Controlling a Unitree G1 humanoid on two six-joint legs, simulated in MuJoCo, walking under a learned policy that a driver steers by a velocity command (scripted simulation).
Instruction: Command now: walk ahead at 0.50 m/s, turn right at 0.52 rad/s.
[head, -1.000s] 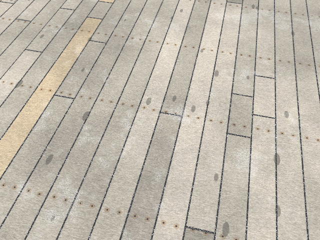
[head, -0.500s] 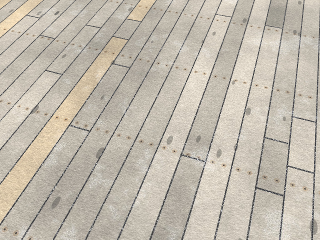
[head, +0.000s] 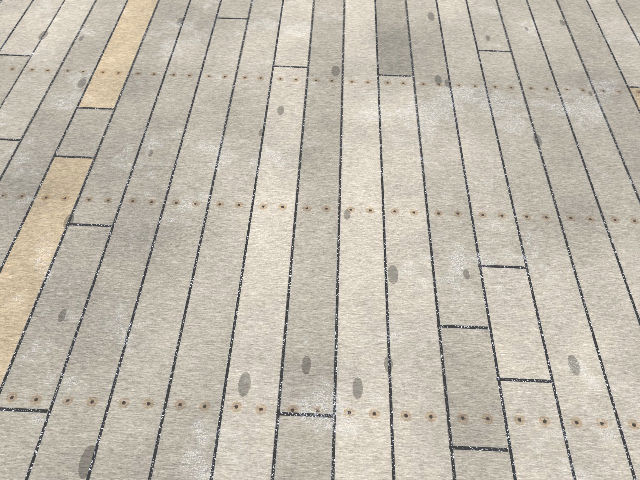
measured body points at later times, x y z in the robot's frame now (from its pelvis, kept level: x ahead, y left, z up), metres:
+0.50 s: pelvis +0.23 -0.05 +0.00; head +0.27 -0.08 +0.44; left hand +0.34 +0.22 -0.12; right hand +0.29 -0.34 -0.13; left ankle +0.37 +0.10 -0.67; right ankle +0.20 -0.09 -0.74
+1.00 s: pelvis +0.32 -0.03 +0.00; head +0.34 -0.02 +0.45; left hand +0.48 +0.19 -0.15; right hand +0.31 -0.30 -0.13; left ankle +0.40 +0.03 -0.74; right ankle +0.24 -0.14 -0.73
